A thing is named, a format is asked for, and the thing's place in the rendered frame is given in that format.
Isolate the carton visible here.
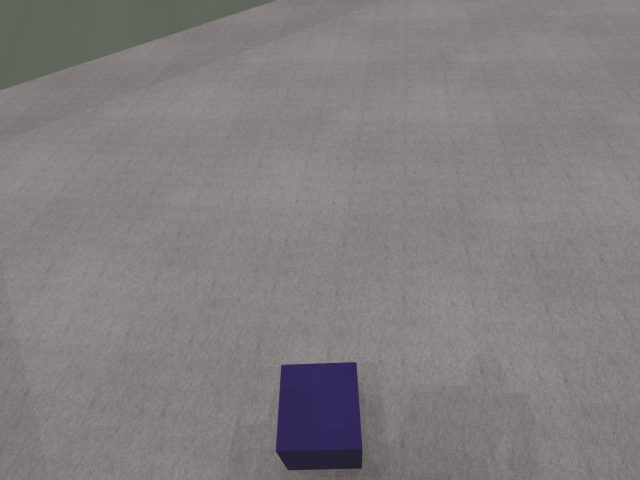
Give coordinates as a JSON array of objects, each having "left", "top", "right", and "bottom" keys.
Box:
[{"left": 276, "top": 362, "right": 362, "bottom": 470}]

